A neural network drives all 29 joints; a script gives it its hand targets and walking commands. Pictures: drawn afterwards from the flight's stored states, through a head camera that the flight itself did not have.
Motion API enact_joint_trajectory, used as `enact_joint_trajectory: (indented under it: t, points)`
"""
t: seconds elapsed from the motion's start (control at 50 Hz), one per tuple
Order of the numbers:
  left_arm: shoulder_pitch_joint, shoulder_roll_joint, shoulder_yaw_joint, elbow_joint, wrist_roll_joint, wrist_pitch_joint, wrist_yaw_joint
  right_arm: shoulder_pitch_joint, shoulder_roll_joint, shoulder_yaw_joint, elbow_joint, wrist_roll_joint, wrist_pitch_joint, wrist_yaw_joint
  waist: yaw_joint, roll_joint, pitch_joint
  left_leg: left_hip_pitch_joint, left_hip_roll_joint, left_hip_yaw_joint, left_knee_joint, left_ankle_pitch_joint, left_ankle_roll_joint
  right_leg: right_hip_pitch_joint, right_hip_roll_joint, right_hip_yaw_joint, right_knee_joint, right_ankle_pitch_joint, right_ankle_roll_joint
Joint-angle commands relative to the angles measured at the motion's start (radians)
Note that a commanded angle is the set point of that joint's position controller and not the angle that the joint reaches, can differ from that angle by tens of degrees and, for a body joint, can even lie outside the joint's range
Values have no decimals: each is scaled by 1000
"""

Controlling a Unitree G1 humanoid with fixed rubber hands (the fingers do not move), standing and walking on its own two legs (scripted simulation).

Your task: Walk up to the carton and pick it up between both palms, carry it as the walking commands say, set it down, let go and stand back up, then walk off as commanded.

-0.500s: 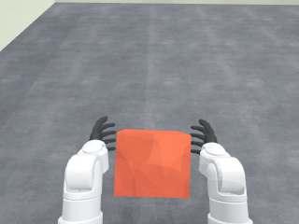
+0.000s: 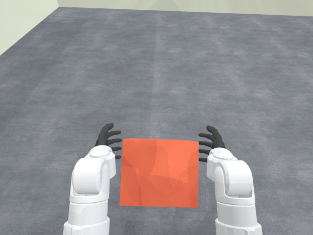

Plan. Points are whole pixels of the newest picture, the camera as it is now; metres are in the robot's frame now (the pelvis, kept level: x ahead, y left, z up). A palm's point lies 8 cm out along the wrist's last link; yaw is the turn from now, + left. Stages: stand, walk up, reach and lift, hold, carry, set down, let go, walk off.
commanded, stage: carry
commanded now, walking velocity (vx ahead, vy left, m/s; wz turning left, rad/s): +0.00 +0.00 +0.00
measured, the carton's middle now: (158, 166) +0.31 +0.00 -0.03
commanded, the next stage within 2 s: hold in 1.92 s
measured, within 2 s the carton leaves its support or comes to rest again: neither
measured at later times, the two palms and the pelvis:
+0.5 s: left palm (108, 152) +0.28 +0.12 +0.10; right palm (221, 153) +0.28 -0.14 +0.10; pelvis +0.00 -0.01 +0.00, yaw +0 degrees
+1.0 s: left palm (109, 152) +0.29 +0.13 +0.08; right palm (217, 153) +0.29 -0.14 +0.08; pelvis +0.00 -0.01 +0.00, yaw +1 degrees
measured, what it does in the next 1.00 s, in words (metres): stands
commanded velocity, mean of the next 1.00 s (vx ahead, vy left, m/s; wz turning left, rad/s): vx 0.00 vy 0.00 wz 0.00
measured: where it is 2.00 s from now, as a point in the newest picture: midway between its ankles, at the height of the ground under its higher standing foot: outside the picture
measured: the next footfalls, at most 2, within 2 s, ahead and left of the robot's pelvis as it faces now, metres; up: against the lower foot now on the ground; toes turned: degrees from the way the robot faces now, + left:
none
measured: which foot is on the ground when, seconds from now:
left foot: down 0.00-1.00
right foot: down 0.00-1.00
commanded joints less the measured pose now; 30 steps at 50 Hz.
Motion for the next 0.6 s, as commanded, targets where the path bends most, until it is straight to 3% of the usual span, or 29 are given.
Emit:
enact_joint_trajectory:
  t: [0.0, 0.58]
  points:
    - [-388, -1015, -512, -120, -346, -41, -243, -411, 1016, 515, -140, 344, -53, 237, -4, -5, -284, 122, 138, -151, -73, 110, -17, 100, -80, 109, -68, 41, -36]
    - [-425, -1028, -511, -74, -336, -56, -257, -436, 1032, 502, -76, 333, -68, 255, -2, 2, -282, 116, 132, -136, -53, 117, -10, 97, -72, 93, -65, 39, -60]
